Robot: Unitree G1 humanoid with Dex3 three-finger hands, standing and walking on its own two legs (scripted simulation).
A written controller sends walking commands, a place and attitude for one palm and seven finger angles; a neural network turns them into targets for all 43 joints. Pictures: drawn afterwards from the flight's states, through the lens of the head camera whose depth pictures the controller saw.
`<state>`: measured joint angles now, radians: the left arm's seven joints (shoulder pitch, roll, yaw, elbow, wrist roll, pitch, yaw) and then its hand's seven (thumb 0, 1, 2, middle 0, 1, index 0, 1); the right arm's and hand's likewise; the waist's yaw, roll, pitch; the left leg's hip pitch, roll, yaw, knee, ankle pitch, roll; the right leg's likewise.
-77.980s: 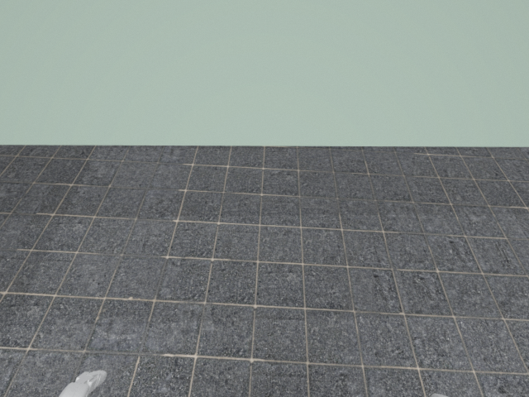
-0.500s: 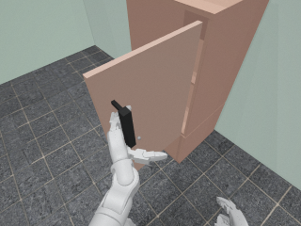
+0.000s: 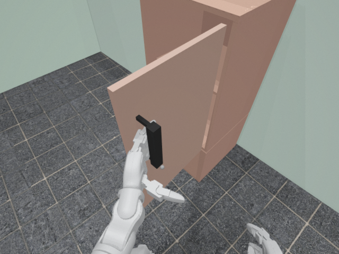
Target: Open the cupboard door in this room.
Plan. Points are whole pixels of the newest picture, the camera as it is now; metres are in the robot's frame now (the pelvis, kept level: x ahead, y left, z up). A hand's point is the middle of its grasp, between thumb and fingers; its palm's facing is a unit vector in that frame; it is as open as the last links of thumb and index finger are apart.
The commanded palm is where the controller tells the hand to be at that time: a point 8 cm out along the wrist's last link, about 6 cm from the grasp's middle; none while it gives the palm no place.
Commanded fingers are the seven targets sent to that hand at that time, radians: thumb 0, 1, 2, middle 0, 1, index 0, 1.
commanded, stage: slide the hand sideways off the handle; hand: left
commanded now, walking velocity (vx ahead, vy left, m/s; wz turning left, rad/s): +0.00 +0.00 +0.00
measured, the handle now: (149, 142) +0.37 +0.06 +0.07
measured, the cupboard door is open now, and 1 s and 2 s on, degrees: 93 93 93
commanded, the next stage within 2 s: draw the hand back to the body in 0.80 s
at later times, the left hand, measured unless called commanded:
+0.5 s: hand (142, 185) +0.26 +0.07 +0.07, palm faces -0.03 -1.00 +0.01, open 16.2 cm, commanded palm +0.23 +0.13 +0.07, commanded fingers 0.00 -0.50 0.30 -0.15 -0.30 -0.15 -0.30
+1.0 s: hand (124, 200) +0.22 +0.10 +0.07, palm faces -0.03 -1.00 -0.03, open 16.3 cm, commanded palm +0.20 +0.17 +0.08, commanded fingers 0.00 -0.50 0.30 -0.15 -0.30 -0.15 -0.30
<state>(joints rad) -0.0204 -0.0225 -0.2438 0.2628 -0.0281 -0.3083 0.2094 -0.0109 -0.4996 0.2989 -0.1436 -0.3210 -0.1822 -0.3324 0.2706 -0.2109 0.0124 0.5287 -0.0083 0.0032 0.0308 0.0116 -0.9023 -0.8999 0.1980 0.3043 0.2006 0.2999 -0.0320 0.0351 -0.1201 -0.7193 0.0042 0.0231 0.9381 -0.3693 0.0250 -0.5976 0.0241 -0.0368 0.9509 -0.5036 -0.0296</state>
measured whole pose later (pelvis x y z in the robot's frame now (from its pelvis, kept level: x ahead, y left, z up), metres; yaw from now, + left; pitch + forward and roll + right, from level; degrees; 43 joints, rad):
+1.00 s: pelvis +0.02 -0.02 -0.01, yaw +1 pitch +10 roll -1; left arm 0.48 0.15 -0.07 -0.21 -0.16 -0.33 -0.07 -0.01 -0.50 0.30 -0.15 -0.30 -0.15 -0.30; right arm 0.26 -0.23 0.01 0.45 0.02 -0.05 -0.04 0.01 -0.90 -0.90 0.20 0.30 0.20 0.30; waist -0.01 0.05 -0.14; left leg -0.78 0.02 -0.01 1.03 -0.43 -0.01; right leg -0.64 0.04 -0.07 1.03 -0.57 -0.06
